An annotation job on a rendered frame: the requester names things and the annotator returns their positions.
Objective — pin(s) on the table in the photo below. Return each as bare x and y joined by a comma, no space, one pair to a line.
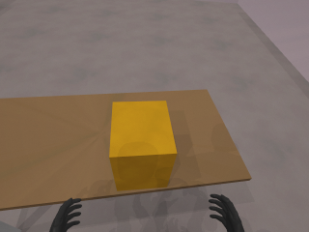
54,148

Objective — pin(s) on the carton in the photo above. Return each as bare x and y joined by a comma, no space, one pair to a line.
142,148

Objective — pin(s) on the left robot hand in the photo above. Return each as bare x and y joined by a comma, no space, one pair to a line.
60,223

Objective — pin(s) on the right robot hand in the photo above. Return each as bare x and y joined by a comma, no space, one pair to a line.
230,217

